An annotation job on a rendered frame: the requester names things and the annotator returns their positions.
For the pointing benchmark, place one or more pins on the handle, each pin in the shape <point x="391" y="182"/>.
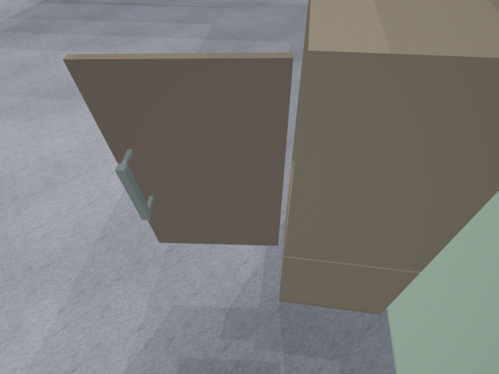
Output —
<point x="126" y="177"/>

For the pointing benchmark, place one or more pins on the cupboard door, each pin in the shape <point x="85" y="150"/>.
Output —
<point x="208" y="133"/>

